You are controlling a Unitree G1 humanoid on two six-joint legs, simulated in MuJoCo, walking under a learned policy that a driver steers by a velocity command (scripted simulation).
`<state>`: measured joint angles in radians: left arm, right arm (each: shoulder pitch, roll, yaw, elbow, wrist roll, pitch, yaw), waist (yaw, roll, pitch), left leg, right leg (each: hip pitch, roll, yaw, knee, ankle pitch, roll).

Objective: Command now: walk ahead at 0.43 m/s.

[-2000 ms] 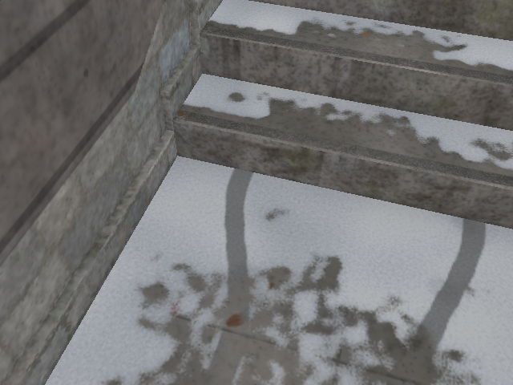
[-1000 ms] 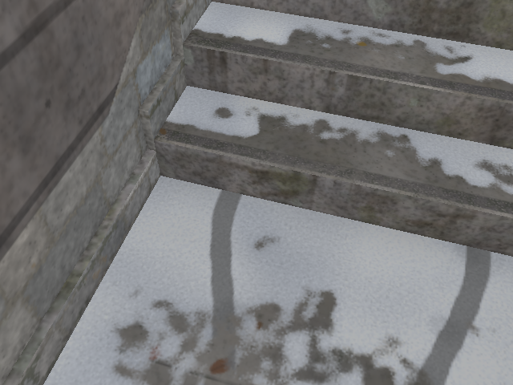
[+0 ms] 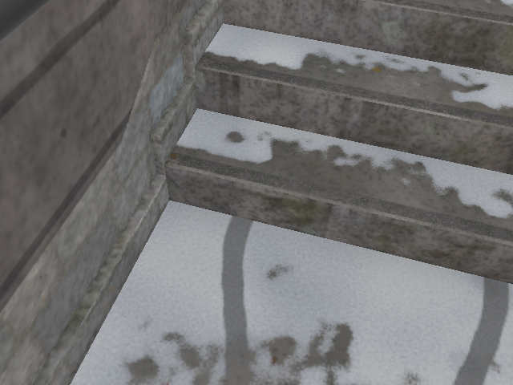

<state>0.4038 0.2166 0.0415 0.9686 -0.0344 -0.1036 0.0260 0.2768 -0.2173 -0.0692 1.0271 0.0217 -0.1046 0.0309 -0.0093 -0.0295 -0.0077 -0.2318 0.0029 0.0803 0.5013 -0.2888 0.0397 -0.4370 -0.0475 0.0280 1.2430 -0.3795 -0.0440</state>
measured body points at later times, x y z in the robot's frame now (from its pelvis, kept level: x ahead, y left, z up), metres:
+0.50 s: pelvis +0.28 -0.07 -0.02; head +0.31 -0.08 +0.43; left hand +0.40 +0.19 -0.13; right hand +0.28 -0.34 -0.16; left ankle +0.12 +0.08 -0.62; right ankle +0.37 -0.16 -0.74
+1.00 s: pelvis +0.55 -0.04 +0.00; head +0.58 -0.01 +0.45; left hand +0.60 +0.24 -0.15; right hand +0.66 -0.32 -0.10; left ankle +0.62 +0.06 -0.74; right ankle +0.43 -0.18 -0.65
